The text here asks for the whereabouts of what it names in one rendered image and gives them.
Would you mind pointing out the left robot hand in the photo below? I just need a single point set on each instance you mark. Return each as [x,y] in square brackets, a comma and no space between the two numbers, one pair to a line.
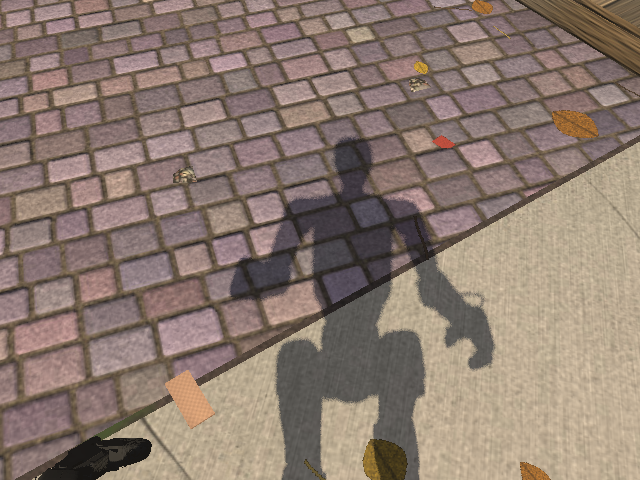
[93,458]

